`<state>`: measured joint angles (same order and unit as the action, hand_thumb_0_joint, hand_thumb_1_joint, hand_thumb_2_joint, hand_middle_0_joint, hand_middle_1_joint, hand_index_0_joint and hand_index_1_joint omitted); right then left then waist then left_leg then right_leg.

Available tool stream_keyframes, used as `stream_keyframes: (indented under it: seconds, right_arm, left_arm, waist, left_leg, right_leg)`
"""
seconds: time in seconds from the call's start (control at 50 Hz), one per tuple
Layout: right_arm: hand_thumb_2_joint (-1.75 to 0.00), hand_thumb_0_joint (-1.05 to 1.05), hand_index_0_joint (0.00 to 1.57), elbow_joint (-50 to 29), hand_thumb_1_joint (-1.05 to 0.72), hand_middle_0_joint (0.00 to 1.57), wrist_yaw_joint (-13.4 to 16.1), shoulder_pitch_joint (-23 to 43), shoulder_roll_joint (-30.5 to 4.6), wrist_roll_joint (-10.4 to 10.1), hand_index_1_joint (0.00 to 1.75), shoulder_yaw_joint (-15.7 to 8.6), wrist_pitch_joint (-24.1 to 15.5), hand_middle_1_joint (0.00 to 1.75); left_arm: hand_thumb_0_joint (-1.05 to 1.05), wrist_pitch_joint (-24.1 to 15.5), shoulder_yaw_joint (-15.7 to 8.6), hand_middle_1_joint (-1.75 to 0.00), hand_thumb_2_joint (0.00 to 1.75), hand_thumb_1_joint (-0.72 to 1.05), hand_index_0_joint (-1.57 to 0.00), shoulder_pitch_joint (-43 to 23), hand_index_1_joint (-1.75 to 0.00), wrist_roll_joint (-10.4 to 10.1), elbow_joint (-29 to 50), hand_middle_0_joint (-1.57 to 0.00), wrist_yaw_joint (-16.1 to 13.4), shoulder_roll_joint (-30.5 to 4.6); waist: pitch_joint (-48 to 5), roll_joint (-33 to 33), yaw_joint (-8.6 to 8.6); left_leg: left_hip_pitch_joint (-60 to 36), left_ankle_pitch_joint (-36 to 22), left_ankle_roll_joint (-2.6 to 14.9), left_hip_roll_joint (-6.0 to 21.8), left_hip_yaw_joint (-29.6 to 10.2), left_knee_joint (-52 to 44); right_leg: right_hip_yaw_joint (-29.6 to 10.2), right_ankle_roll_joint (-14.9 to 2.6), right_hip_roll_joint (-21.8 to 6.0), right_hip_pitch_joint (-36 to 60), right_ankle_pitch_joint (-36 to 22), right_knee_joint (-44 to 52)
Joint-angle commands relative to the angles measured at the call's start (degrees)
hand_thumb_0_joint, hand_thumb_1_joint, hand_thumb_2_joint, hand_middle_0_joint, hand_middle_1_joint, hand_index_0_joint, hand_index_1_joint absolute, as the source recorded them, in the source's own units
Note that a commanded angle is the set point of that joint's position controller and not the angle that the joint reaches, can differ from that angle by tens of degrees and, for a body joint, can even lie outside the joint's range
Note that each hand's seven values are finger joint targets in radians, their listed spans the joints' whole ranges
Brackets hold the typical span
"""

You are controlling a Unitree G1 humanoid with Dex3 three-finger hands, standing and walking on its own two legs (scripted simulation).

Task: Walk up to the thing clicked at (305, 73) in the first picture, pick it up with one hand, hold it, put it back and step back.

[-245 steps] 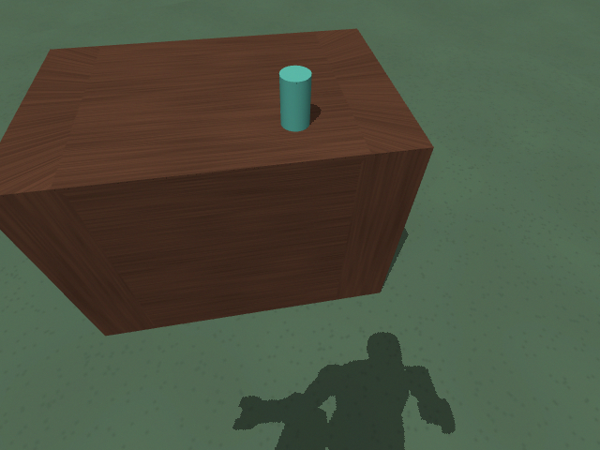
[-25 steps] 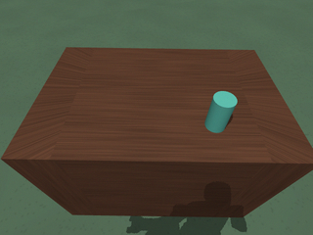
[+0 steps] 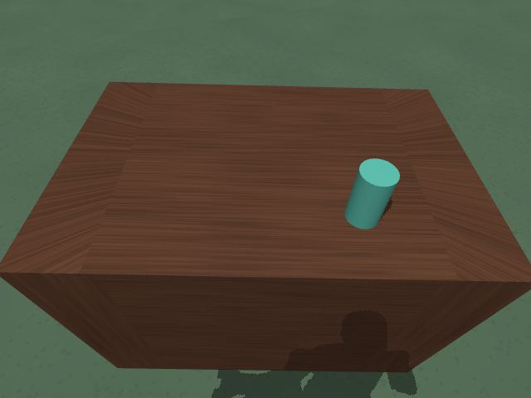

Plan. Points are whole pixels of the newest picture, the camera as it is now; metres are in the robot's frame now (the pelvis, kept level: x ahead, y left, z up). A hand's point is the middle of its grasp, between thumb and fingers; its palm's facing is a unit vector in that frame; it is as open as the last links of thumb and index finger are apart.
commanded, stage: stand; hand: right
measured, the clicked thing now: (369, 195) +0.48 -0.20 -0.01
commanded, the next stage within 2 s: rise first in 1.62 s
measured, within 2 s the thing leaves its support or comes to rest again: neither
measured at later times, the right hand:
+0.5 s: hand out of the picture +0.07 -0.25 -0.15, palm faces -0.01 +0.94 -0.35, open 7.4 cm
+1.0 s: hand out of the picture +0.07 -0.25 -0.16, palm faces -0.02 +0.94 -0.35, open 7.4 cm
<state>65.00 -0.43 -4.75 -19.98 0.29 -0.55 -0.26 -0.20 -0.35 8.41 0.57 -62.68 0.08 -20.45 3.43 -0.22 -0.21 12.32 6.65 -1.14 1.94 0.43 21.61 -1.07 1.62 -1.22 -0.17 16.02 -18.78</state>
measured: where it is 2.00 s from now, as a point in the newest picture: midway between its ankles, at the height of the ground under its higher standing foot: outside the picture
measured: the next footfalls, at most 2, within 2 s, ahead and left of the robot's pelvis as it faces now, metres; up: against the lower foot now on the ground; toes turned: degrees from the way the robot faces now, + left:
none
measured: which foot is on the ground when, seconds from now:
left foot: down 0.00-1.00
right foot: down 0.00-1.00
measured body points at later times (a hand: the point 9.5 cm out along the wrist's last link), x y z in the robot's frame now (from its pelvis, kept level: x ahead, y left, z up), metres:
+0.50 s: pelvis -0.01 +0.01 +0.00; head +0.00 +0.02 +0.45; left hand +0.05 +0.32 -0.14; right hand +0.07 -0.29 -0.13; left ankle +0.06 +0.13 -0.74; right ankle -0.06 -0.14 -0.74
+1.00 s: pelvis -0.01 +0.01 +0.00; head +0.00 +0.01 +0.45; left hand +0.04 +0.32 -0.14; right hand +0.07 -0.30 -0.13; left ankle +0.06 +0.13 -0.74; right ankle -0.06 -0.14 -0.74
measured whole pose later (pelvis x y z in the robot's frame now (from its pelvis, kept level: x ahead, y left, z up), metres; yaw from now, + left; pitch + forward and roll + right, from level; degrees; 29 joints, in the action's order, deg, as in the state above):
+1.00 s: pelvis -0.01 +0.01 +0.00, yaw +1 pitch -3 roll +0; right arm 65.1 -0.5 -6.1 -20.0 0.3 -0.8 -0.2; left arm 0.1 -0.6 10.6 0.7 -62.7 0.4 -20.9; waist 3.8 -0.3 -0.2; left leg 13.1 5.9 -0.5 1.1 0.1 21.7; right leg -0.6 2.2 -2.0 -1.2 16.1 -19.9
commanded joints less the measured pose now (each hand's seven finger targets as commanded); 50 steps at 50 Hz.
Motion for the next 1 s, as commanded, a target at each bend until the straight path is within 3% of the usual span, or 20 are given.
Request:
stream_keyframes:
  seconds: [0.0,0.04,0.06,0.08,0.18,0.22,0.26,0.46,0.5,0.6,0.64,0.72,0.84,0.88,0.94,0.98]
  right_arm:
    - [-0.9,0.0,0.2,-3.6,-0.9,0.2,0.5,1.8,-11.9,-0.1,0.3,-2.3,-1.3,0.3]
    - [-0.9,0.0,0.2,-3.7,-0.9,0.2,0.5,2.3,-12.1,0.0,0.3,-2.3,-1.4,0.3]
    - [-0.9,0.0,0.2,-3.6,-0.9,0.2,0.6,2.3,-12.4,-0.1,0.3,-2.4,-1.3,0.3]
    - [-0.9,0.0,0.2,-3.8,-0.9,0.2,0.6,2.5,-12.4,0.0,0.3,-2.4,-1.3,0.3]
    - [-0.9,0.0,0.2,-3.6,-0.9,0.2,0.6,2.1,-12.3,-0.2,0.3,-2.4,-1.2,0.3]
    - [-0.9,0.0,0.2,-3.7,-0.9,0.2,0.5,2.8,-12.2,-0.1,0.3,-2.4,-1.3,0.3]
    - [-0.9,0.0,0.2,-3.6,-0.9,0.2,0.5,2.1,-12.3,-0.2,0.3,-2.4,-1.2,0.3]
    - [-0.9,0.0,0.2,-3.6,-0.9,0.2,0.7,2.0,-12.8,-0.1,0.3,-2.7,-1.3,0.3]
    - [-0.9,0.0,0.2,-3.7,-0.9,0.2,0.7,2.2,-12.6,-0.1,0.3,-2.7,-1.3,0.3]
    - [-0.9,0.0,0.2,-3.5,-0.9,0.2,0.7,2.2,-13.1,0.0,0.3,-2.9,-1.2,0.3]
    - [-0.9,0.0,0.2,-3.7,-0.9,0.2,0.5,2.0,-12.5,-0.1,0.3,-2.8,-1.3,0.3]
    - [-0.9,0.0,0.2,-3.2,-0.9,0.2,0.6,1.1,-12.6,-0.1,0.3,-2.7,-1.4,0.3]
    - [-0.9,0.0,0.2,-3.4,-0.9,0.2,0.6,1.6,-13.0,0.0,0.3,-2.8,-1.1,0.3]
    - [-0.9,0.0,0.2,-3.6,-0.9,0.2,0.5,1.6,-13.0,0.0,0.3,-2.9,-1.0,0.3]
    - [-0.9,0.0,0.2,-3.7,-0.9,0.2,0.4,1.5,-12.4,-0.1,0.3,-2.7,-1.3,0.3]
    - [-0.9,0.0,0.2,-3.6,-0.9,0.2,0.4,1.3,-12.4,-0.1,0.3,-2.7,-1.2,0.3]
  left_arm:
    - [0.0,-1.3,-2.7,-0.3,0.9,0.9,-0.2,-1.0,-0.3,0.0,3.6,-0.2,-0.7,-12.5]
    - [0.0,-1.3,-2.7,-0.3,0.9,0.9,-0.2,-0.9,-0.3,0.0,3.6,-0.2,-0.7,-12.4]
    - [0.0,-1.1,-2.7,-0.3,0.9,0.9,-0.2,-1.0,-0.3,0.0,3.5,-0.2,-0.7,-12.1]
    - [0.0,-1.1,-2.7,-0.3,0.9,0.9,-0.2,-1.0,-0.3,0.2,3.7,-0.2,-0.6,-12.2]
    - [0.0,-1.0,-2.7,-0.3,0.9,0.9,-0.2,-0.8,-0.3,0.2,3.5,-0.2,-0.6,-12.3]
    - [0.0,-1.1,-2.7,-0.3,0.9,0.9,-0.2,-0.4,-0.3,0.1,3.5,-0.2,-0.6,-12.3]
    - [0.0,-1.0,-2.7,-0.3,0.9,0.9,-0.2,-0.5,-0.3,0.1,3.4,-0.2,-0.7,-12.4]
    - [0.0,-0.7,-2.9,-0.3,0.9,0.9,-0.2,0.1,-0.3,0.3,3.1,-0.2,-0.5,-12.2]
    - [0.0,-0.9,-2.7,-0.3,0.9,0.9,-0.2,0.4,-0.3,0.3,3.3,-0.2,-0.4,-12.2]
    - [0.0,-0.6,-2.8,-0.3,0.9,0.9,-0.2,0.9,-0.3,0.3,3.0,-0.2,-0.3,-12.2]
    - [0.0,-0.9,-2.8,-0.3,0.9,0.9,-0.2,0.6,-0.3,0.3,3.2,-0.2,-0.4,-12.5]
    - [0.0,-1.0,-2.8,-0.3,0.9,0.9,-0.2,0.5,-0.3,0.2,3.5,-0.2,-0.4,-12.4]
    - [0.0,-0.5,-2.8,-0.3,0.9,0.9,-0.2,1.4,-0.3,0.3,2.9,-0.2,-0.3,-12.3]
    - [0.0,-0.6,-2.8,-0.3,0.9,0.9,-0.2,1.9,-0.3,0.4,2.9,-0.2,-0.3,-12.2]
    - [0.0,-1.0,-2.8,-0.3,0.9,0.9,-0.2,1.3,-0.3,0.4,3.2,-0.2,-0.3,-12.4]
    - [0.0,-1.2,-2.9,-0.3,0.9,0.9,-0.2,1.1,-0.3,0.3,3.4,-0.2,-0.4,-12.6]
  waist:
    - [-4.7,-0.4,-0.32]
    - [-4.4,0.2,-0.06]
    - [-3.5,0.5,-0.19]
    - [-4.8,0.5,0.02]
    - [-4.4,0.8,-0.14]
    - [-4.7,0.1,0.1]
    - [-3.5,0.1,-0.18]
    - [-2.9,1.7,-0.15]
    - [-3.9,0.5,-0.1]
    - [-1.8,1.8,-0.07]
    - [-3.5,-0.1,-0.17]
    - [-3.9,0.8,-0.41]
    - [-0.5,1.6,-0.12]
    - [-0.5,1.3,-0.05]
    - [-3.2,0.2,-0.24]
    - [-3.8,-0.6,-0.26]
  left_leg:
    - [-8.8,-11.2,2.35,5.5,-5.1,-1.1]
    - [-8.5,-10.6,2.29,5.4,-5.1,-1.1]
    - [-7.9,-7.6,2.15,5.4,-5.3,-1.7]
    - [-8.8,-8.7,2.33,5.4,-5.2,-1.2]
    - [-8.0,-6.9,2.34,5.4,-5.5,-1.9]
    - [-8.9,-9.9,2.46,5.5,-5.3,-1.2]
    - [-7.6,-6.0,2.34,5.3,-5.6,-2.3]
    - [-6.8,-1.9,2.49,5.5,-6.9,-3.8]
    - [-7.9,-4.8,2.64,5.3,-6.4,-2.6]
    - [-5.7,4.5,2.48,5.4,-7.6,-5.0]
    - [-7.4,-2.1,2.67,5.2,-6.5,-2.8]
    - [-7.6,-4.1,2.55,5.2,-6.6,-2.5]
    - [-3.9,6.7,2.39,5.3,-8.1,-5.7]
    - [-3.8,7.8,2.37,5.0,-8.1,-5.5]
    - [-6.5,-0.5,2.54,4.9,-7.0,-2.8]
    - [-7.7,-2.7,2.68,4.9,-6.7,-1.8]
  right_leg:
    - [-3.1,-2.14,-6.3,-6.9,-11.7,4.2]
    - [-3.1,-2.06,-6.3,-7.0,-11.4,4.5]
    - [-3.1,-2.21,-6.2,-7.6,-8.2,4.8]
    - [-3.2,-2.24,-6.3,-7.1,-9.9,4.7]
    - [-3.0,-2.33,-6.1,-6.8,-7.9,4.9]
    - [-3.0,-2.27,-6.3,-7.0,-9.9,4.5]
    - [-2.9,-2.24,-6.0,-7.3,-6.8,4.9]
    - [-2.7,-2.5,-5.7,-7.8,-3.4,4.3]
    - [-2.8,-2.47,-6.1,-7.8,-5.2,4.4]
    - [-2.7,-2.76,-5.5,-9.2,-0.3,4.5]
    - [-3.1,-2.8,-6.2,-8.6,-3.5,4.5]
    - [-3.0,-2.53,-6.1,-7.5,-5.1,4.3]
    - [-2.5,-2.87,-5.4,-9.1,1.0,4.0]
    - [-2.7,-2.91,-5.5,-9.6,1.6,4.3]
    - [-3.2,-2.79,-6.2,-8.7,-3.0,4.6]
    - [-3.4,-2.65,-6.4,-8.6,-4.2,4.6]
